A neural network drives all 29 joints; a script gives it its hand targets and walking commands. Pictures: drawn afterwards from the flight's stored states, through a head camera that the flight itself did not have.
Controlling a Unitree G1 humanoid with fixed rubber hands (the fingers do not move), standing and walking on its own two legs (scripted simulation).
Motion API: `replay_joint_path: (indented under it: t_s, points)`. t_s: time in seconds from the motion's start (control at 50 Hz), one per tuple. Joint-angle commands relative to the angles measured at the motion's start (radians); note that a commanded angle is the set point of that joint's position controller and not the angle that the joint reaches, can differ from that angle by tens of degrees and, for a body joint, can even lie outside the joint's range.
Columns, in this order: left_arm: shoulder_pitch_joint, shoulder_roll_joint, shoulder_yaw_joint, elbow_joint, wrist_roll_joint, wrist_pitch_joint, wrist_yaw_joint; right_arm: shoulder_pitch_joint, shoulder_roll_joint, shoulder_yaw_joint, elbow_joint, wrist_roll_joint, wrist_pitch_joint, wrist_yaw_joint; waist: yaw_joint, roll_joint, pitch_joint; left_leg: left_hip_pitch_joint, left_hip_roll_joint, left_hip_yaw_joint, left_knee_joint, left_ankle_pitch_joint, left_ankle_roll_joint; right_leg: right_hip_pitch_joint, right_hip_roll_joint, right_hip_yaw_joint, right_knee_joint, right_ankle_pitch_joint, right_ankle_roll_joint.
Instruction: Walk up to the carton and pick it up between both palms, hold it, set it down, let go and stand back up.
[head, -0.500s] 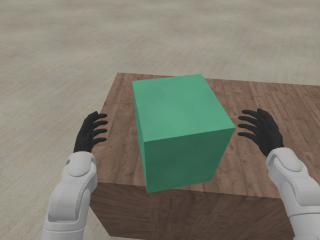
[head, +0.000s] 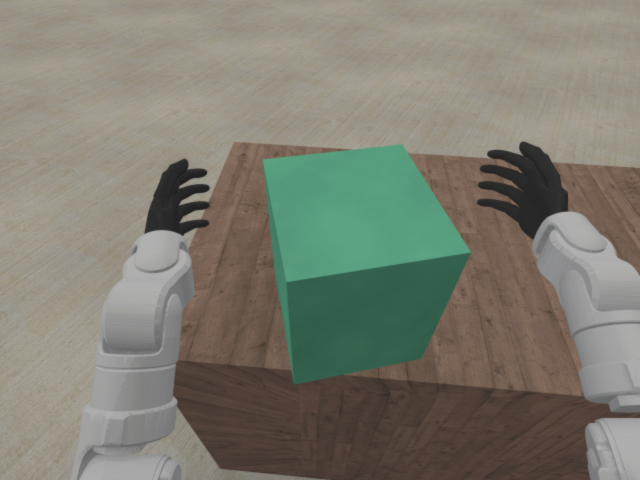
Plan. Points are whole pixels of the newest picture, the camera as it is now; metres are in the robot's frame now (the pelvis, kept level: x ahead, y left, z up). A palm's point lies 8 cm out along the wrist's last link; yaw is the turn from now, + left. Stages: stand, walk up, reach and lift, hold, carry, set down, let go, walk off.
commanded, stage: reach and lift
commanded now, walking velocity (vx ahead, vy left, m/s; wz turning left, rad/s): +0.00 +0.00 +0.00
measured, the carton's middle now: (347, 265) +0.40 -0.01 +0.04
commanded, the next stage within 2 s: none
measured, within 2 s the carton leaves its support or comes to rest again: neither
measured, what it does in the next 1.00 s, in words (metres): stands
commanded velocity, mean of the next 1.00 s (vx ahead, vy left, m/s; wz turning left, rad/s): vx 0.00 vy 0.00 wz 0.00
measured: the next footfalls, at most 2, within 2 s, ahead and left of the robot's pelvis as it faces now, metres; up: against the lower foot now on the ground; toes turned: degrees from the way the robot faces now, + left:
none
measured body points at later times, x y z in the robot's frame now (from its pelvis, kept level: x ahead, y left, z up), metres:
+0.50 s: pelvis +0.00 +0.00 +0.00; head +0.03 +0.02 +0.45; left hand +0.40 +0.20 +0.17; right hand +0.45 -0.21 +0.19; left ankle +0.02 +0.17 -0.75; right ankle +0.00 -0.11 -0.75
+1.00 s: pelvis +0.00 +0.00 +0.00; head +0.04 +0.02 +0.45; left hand +0.38 +0.21 +0.07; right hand +0.43 -0.19 +0.10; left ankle +0.02 +0.17 -0.75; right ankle +0.00 -0.11 -0.75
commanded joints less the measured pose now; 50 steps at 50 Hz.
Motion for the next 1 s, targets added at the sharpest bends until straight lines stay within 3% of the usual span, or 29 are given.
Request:
replay_joint_path:
  t_s: [0.0, 0.28, 0.42, 0.54, 0.7, 0.78, 0.92, 0.98]
  points:
    - [-0.45, 0.062, 0.141, -0.047, -0.093, -0.021, 0.003, -0.601, -0.23, 0.087, -0.018, 0.085, -0.025, 0.008, 0.078, -0.005, -0.395, 0.042, -0.082, 0.078, -0.039, 0.156, 0.063, -0.019, 0.002, 0.025, -0.033, 0.353, 0.049]
    - [-0.648, 0.105, 0.157, 0.045, -0.093, -0.029, 0.014, -0.827, -0.263, 0.126, 0.122, 0.114, -0.027, 0.015, 0.098, -0.018, -0.556, 0.029, -0.081, 0.079, 0.002, 0.243, 0.06, 0.041, 0.006, 0.01, 0.004, 0.509, 0.067]
    - [-0.516, 0.036, 0.137, 0.117, -0.049, -0.053, -0.013, -0.716, -0.223, 0.153, 0.245, 0.108, -0.05, 0.009, 0.072, 0.001, -0.563, 0.065, -0.085, 0.071, 0.015, 0.314, 0.048, 0.077, 0.015, -0.007, 0.01, 0.636, 0.074]
    - [-0.452, -0.007, 0.109, 0.079, -0.039, -0.128, -0.031, -0.656, -0.182, 0.143, 0.183, 0.067, -0.116, 0.008, 0.066, 0.01, -0.587, 0.093, -0.087, 0.061, 0.029, 0.37, 0.042, 0.057, 0.022, -0.029, 0.017, 0.665, 0.075]
    - [-0.404, -0.059, 0.073, 0.191, 0.003, -0.268, -0.045, -0.549, -0.127, 0.092, 0.401, -0.038, -0.182, 0.036, 0.042, 0.063, -0.472, 0.138, -0.077, 0.051, 0.029, 0.298, 0.024, -0.082, 0.035, -0.051, -0.034, 0.356, 0.046]
    - [-0.412, -0.081, 0.031, 0.232, -0.016, -0.374, -0.044, -0.565, -0.1, 0.065, 0.355, -0.088, -0.255, 0.042, 0.036, 0.061, -0.505, 0.139, -0.077, 0.047, 0.05, 0.291, 0.021, -0.112, 0.039, -0.059, -0.039, 0.315, 0.04]
    - [-0.397, -0.129, 0.005, 0.464, -0.005, -0.564, -0.048, -0.548, -0.025, 0.055, 0.448, -0.156, -0.369, 0.063, 0.047, 0.058, -0.502, 0.091, -0.072, 0.05, 0.053, 0.246, 0.033, -0.152, 0.024, -0.057, -0.051, 0.24, 0.03]
    - [-0.434, -0.138, -0.007, 0.468, -0.005, -0.648, -0.034, -0.569, -0.017, 0.041, 0.454, -0.171, -0.422, 0.067, 0.049, 0.072, -0.573, 0.098, -0.067, 0.053, 0.064, 0.264, 0.027, -0.175, 0.027, -0.062, -0.047, 0.243, 0.023]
